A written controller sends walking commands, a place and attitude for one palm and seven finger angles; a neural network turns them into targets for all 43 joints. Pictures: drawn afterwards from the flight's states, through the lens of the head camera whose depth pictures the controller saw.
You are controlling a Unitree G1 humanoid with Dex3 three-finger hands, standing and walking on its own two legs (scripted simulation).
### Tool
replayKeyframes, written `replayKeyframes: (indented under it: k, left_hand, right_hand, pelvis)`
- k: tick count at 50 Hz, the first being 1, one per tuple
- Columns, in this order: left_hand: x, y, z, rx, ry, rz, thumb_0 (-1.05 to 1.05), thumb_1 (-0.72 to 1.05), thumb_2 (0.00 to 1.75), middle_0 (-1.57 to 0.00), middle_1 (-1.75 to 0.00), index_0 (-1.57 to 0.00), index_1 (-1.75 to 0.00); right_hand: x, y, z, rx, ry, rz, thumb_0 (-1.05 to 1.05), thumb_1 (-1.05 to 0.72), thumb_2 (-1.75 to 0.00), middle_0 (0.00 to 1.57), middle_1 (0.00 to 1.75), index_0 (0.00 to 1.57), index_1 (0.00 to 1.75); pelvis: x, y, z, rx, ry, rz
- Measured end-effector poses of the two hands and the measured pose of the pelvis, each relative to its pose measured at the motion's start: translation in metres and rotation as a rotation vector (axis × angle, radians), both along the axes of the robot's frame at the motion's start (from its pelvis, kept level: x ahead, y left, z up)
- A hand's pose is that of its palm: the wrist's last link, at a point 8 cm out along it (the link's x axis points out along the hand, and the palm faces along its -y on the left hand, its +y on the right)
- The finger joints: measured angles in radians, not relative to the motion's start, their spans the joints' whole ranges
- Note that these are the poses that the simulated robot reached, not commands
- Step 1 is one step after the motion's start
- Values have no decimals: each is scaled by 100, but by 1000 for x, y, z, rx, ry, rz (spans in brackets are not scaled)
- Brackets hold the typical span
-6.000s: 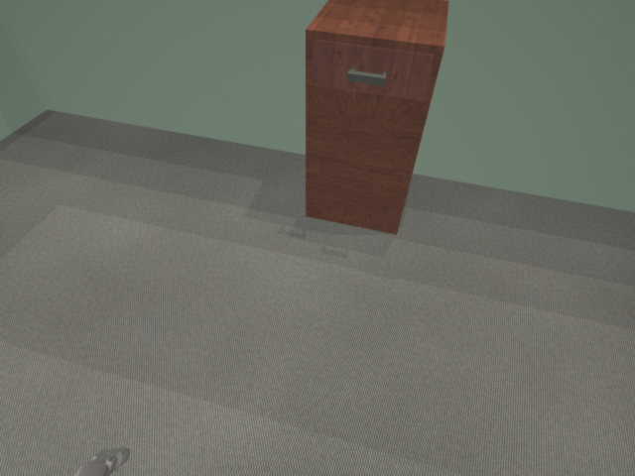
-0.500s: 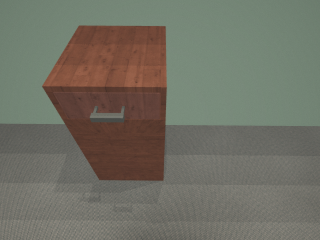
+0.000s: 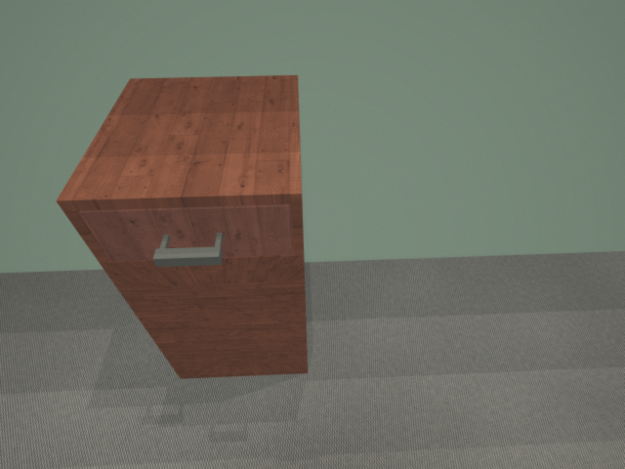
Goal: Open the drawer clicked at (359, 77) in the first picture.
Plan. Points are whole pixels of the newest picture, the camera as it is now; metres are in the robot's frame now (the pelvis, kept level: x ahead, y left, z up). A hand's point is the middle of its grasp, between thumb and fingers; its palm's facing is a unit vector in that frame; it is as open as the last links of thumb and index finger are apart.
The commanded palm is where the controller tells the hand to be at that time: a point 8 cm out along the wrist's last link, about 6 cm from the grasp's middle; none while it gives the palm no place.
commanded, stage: come to a stop and stand still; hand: left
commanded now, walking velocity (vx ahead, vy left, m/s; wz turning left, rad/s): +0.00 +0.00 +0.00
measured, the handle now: (190, 247) +0.50 +0.26 -0.07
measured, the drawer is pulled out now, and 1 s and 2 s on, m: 0.00 0.00 0.00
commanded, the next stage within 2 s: look again from close up in 0.58 s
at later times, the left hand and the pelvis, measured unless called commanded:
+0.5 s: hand out of the picture +0.00 +0.14 -0.18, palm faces +0.08 -0.99 -0.14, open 7.4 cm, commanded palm none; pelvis +0.03 +0.00 +0.00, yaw +0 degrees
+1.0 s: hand out of the picture +0.02 +0.19 -0.19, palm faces +0.02 -0.99 -0.16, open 7.3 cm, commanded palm none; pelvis +0.02 +0.03 -0.01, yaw +0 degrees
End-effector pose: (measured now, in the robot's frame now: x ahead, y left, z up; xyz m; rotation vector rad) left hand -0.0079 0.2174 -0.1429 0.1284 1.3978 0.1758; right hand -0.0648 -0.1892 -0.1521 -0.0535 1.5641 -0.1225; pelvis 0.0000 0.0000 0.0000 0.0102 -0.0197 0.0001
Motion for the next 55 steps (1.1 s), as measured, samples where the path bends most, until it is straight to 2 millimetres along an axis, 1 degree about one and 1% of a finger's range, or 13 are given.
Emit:
replayKeyframes:
  k: [4,10,16,21,26,35,39,42,45,49,52,55]
  left_hand:
    - [-4,-6,0,-10,22,10,1,92,90,-20,-30,-20,-30]
    - [-7,-17,-2,-35,44,27,0,92,90,-20,-30,-20,-30]
    - [-6,-27,-4,-55,52,40,0,91,90,-20,-30,-20,-30]
    - [-2,-30,-5,-57,51,47,0,91,90,-20,-30,-20,-30]
    - [2,-29,-5,-51,52,46,0,91,90,-20,-30,-20,-30]
    - [11,-22,-4,-22,47,37,0,91,90,-20,-30,-20,-30]
    - [11,-14,-3,-9,32,-7,0,91,90,-20,-30,-20,-30]
    - [12,-4,-9,-17,21,-26,0,91,90,-20,-30,-20,-30]
    - [17,7,-16,-26,-5,-27,0,91,90,-20,-30,-20,-30]
    - [24,22,-17,-29,-46,-34,1,92,90,-20,-30,-20,-30]
    - [24,33,-16,-29,-61,-35,1,93,90,-20,-30,-20,-30]
    - [20,42,-14,-30,-59,-35,1,92,90,-20,-30,-20,-30]
  right_hand:
    - [7,6,-1,13,-4,-2,0,-91,-89,20,30,19,30]
    - [31,6,-2,11,-44,9,0,-91,-89,20,30,19,30]
    - [58,0,-2,-8,-90,30,0,-91,-89,20,30,19,30]
    - [70,-9,-2,-29,-101,38,1,-92,-89,20,30,19,30]
    - [78,-14,-1,-40,-107,42,1,-91,-89,20,30,19,30]
    - [82,-17,-3,-36,-97,45,0,-91,-89,20,30,19,30]
    - [83,-22,-3,-60,-124,32,2,-92,-89,20,30,19,30]
    - [84,-20,-4,-80,-168,19,2,-92,-89,20,30,19,30]
    - [83,-12,-2,-89,-191,23,1,-92,-89,20,30,19,30]
    - [75,2,2,-89,-195,38,1,-92,-89,20,30,19,30]
    - [67,13,3,-81,-185,43,1,-92,-89,20,30,19,30]
    - [58,25,4,-70,-171,44,1,-92,-89,20,30,19,30]
  pelvis:
    - [6,0,0,1,3,0]
    - [14,0,0,1,6,1]
    - [23,-1,0,1,8,3]
    - [30,-2,-1,1,8,6]
    - [35,-4,-1,1,7,8]
    - [40,-6,-2,-3,13,6]
    - [30,2,-4,-18,15,-6]
    - [25,10,-8,-30,0,-4]
    - [22,17,-10,-29,-17,-1]
    - [18,28,-9,-28,-20,-6]
    - [14,37,-8,-28,-17,-7]
    - [11,46,-7,-27,-13,-8]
